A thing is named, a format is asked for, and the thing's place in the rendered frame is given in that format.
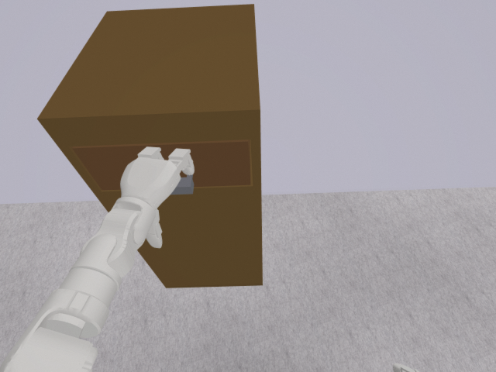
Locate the cabinet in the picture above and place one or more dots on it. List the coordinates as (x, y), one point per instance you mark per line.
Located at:
(170, 76)

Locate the robot left forearm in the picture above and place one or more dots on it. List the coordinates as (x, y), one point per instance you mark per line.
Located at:
(79, 307)

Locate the left robot upper arm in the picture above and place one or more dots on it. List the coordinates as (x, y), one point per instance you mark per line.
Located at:
(50, 351)

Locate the left robot hand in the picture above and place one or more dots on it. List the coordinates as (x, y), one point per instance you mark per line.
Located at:
(152, 179)

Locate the drawer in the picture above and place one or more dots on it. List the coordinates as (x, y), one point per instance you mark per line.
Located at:
(216, 163)

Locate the handle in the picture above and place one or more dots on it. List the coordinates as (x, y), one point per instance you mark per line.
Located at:
(185, 186)

